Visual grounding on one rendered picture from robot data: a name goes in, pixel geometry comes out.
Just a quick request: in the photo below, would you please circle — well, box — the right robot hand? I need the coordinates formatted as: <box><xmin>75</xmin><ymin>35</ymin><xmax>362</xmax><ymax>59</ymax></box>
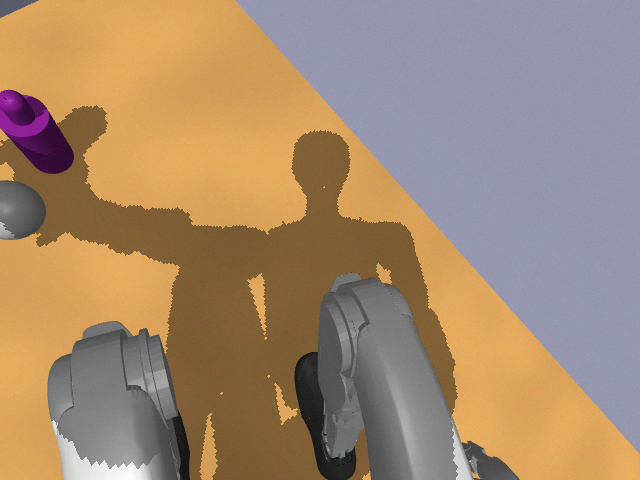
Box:
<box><xmin>462</xmin><ymin>441</ymin><xmax>520</xmax><ymax>480</ymax></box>

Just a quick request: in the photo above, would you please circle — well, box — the right robot foot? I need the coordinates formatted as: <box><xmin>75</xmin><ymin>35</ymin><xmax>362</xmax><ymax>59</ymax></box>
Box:
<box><xmin>295</xmin><ymin>352</ymin><xmax>356</xmax><ymax>480</ymax></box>

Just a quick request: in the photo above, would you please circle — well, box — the left robot foot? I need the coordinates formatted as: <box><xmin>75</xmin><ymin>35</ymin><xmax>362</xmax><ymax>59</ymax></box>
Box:
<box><xmin>172</xmin><ymin>410</ymin><xmax>190</xmax><ymax>480</ymax></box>

